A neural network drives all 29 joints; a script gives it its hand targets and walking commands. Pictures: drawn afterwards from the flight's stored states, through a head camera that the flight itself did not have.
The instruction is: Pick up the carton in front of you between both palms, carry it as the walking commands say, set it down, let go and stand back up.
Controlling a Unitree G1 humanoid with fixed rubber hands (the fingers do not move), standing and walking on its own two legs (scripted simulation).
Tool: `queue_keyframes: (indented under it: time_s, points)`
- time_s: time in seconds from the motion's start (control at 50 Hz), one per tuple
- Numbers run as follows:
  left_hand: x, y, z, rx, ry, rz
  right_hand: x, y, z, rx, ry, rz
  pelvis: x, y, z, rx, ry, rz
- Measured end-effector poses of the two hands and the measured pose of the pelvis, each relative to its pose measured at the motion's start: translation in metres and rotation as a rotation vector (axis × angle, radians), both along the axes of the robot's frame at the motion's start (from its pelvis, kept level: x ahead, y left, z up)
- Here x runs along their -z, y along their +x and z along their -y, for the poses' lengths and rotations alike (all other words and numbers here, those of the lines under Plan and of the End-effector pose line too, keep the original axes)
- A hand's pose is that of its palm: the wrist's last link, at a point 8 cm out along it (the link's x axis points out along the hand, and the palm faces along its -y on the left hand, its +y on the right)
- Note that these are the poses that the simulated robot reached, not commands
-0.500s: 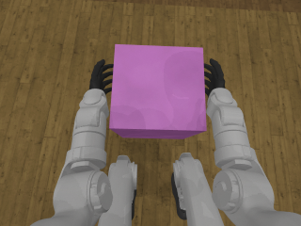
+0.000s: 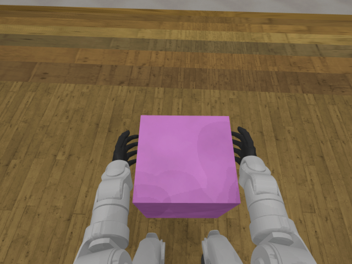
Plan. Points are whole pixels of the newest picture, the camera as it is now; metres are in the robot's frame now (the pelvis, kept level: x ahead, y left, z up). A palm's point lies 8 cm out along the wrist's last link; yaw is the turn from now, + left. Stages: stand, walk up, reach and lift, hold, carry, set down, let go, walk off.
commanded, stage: reach and lift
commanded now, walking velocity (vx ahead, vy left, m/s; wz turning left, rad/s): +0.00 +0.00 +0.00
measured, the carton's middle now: (183, 172) +0.37 +0.00 -0.10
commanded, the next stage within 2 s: hold in 1.56 s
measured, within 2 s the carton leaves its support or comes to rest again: neither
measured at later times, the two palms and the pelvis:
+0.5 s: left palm (98, 151) +0.33 +0.15 +0.12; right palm (274, 142) +0.33 -0.15 +0.12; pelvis +0.04 +0.00 +0.11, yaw +0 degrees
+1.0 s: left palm (92, 147) +0.33 +0.15 +0.14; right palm (280, 137) +0.33 -0.15 +0.15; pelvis +0.03 +0.00 +0.12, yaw +0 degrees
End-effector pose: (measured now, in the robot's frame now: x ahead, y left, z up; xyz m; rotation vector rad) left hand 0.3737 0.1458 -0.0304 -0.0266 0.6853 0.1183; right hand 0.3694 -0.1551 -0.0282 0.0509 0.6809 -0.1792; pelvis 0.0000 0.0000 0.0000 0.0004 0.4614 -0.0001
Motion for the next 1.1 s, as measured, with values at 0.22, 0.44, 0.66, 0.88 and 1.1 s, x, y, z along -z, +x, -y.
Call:
queue_keyframes:
  time_s: [0.22, 0.44, 0.66, 0.88, 1.1]
  points:
    - [-0.066, -0.02, -0.002, -0.007, 0.002, 0.001, -0.067, -0.016, -0.002, -0.015, -0.006, 0.001, -0.058, 0.022, 0.002, -0.003, 0.001, 0.162]
    - [-0.133, -0.036, -0.002, -0.01, 0.006, 0.024, -0.133, -0.031, -0.002, -0.024, -0.008, 0.024, -0.099, 0.037, 0.002, -0.002, 0.002, 0.359]
    - [-0.17, -0.049, -0.003, 0.004, 0.027, 0.011, -0.17, -0.042, -0.003, -0.053, -0.031, 0.012, -0.113, 0.032, 0.002, 0.003, 0.0, 0.517]
    - [-0.172, -0.05, -0.003, -0.002, 0.019, 0.014, -0.171, -0.043, -0.003, -0.051, -0.028, 0.015, -0.113, 0.021, 0.001, 0.002, 0.001, 0.54]
    - [-0.178, -0.044, -0.003, 0.012, 0.035, 0.017, -0.177, -0.037, -0.003, -0.061, -0.042, 0.018, -0.117, 0.032, 0.001, 0.004, 0.001, 0.545]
